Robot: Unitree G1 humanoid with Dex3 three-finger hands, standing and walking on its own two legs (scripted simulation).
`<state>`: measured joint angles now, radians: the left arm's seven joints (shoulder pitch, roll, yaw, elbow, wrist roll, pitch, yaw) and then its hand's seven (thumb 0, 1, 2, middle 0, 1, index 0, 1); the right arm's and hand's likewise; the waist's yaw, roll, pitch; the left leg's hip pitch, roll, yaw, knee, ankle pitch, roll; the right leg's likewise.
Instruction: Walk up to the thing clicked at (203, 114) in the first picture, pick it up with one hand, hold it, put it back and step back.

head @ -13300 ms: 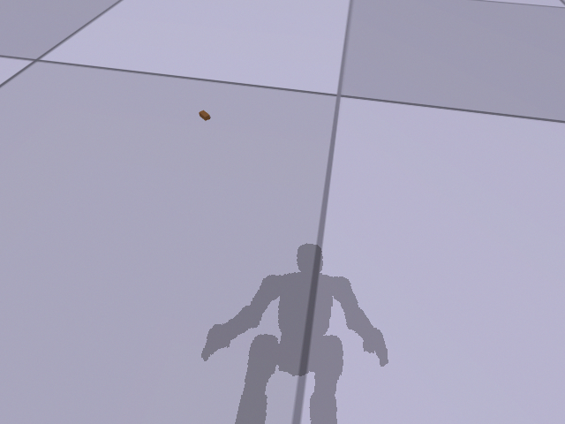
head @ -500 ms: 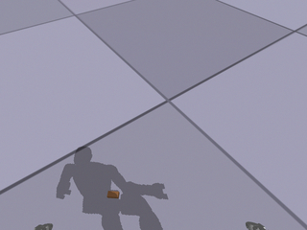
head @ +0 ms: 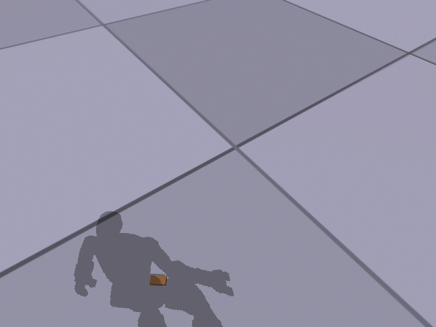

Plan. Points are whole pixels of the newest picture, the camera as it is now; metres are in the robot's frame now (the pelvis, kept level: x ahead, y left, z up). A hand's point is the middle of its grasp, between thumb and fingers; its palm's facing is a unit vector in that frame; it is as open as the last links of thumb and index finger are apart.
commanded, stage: walk up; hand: left
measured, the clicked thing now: (158, 280) +0.42 +0.25 -0.77
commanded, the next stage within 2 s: stand in 0.52 s
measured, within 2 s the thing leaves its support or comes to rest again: neither
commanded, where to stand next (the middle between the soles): +0.04 +0.02 m, yaw -1 degrees
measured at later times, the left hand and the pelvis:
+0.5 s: hand out of the picture +0.09 +0.26 -0.15, palm faces +0.00 -0.93 -0.37, open 7.4 cm; pelvis +0.00 +0.00 +0.00, yaw +0 degrees
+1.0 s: hand out of the picture +0.08 +0.23 -0.16, palm faces -0.03 -0.94 -0.33, open 7.4 cm; pelvis +0.01 -0.02 +0.00, yaw +0 degrees
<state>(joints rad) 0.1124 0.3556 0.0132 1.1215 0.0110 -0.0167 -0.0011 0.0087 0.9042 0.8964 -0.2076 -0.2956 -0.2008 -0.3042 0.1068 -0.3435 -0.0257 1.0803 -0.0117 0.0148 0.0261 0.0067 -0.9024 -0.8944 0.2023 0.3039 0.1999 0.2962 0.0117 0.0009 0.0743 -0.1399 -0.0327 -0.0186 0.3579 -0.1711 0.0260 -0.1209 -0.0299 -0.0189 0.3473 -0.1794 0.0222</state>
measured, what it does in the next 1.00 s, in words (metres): stands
